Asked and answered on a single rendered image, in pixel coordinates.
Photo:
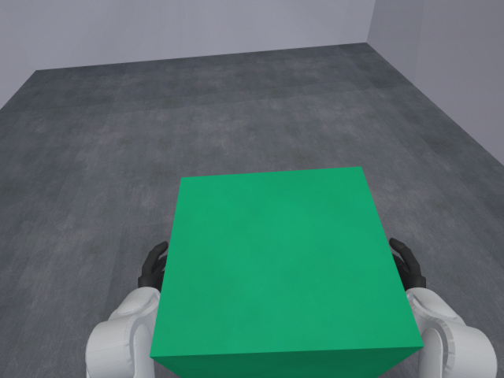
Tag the right robot forearm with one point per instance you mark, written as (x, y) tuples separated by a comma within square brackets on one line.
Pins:
[(451, 349)]

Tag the robot right hand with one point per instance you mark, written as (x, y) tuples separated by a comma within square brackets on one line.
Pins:
[(408, 269)]

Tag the left robot forearm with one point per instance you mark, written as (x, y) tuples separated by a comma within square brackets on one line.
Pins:
[(120, 347)]

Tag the carton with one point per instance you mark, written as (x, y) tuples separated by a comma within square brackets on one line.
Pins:
[(281, 275)]

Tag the robot left hand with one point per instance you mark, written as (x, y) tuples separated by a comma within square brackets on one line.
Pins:
[(152, 274)]

